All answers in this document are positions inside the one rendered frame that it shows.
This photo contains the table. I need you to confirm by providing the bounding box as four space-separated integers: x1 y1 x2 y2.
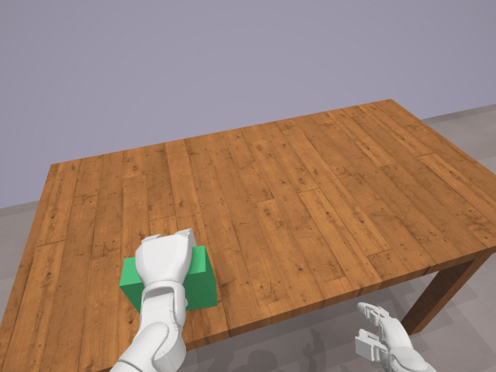
0 99 496 372

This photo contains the robot left forearm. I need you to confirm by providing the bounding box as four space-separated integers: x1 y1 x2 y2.
109 281 186 372

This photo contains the robot right forearm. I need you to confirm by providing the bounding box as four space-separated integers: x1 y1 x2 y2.
387 346 436 372

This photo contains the sponge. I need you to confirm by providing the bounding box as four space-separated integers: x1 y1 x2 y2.
119 246 218 313

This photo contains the robot right hand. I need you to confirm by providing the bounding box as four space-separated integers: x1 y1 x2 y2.
355 302 413 372

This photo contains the robot left hand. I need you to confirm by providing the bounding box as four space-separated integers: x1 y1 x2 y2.
135 228 196 307

